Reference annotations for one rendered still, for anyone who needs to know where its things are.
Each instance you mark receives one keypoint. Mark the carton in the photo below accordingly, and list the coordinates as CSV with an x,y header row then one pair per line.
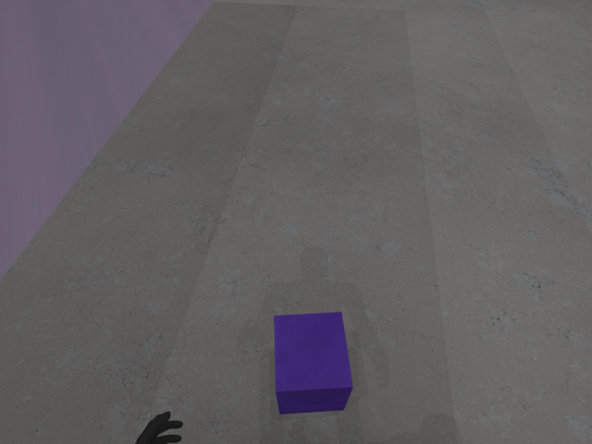
x,y
312,365

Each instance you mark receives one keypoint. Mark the robot left hand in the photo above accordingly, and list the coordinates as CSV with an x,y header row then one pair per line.
x,y
157,426

